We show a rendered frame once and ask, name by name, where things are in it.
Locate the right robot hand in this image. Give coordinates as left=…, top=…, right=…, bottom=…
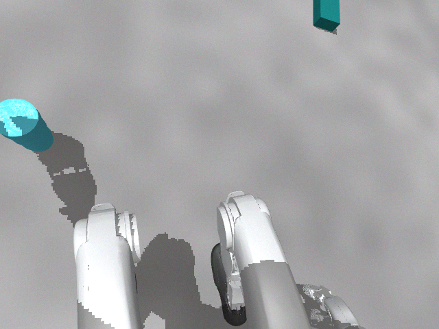
left=302, top=284, right=360, bottom=329

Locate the right robot foot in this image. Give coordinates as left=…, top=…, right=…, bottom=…
left=211, top=243, right=247, bottom=326

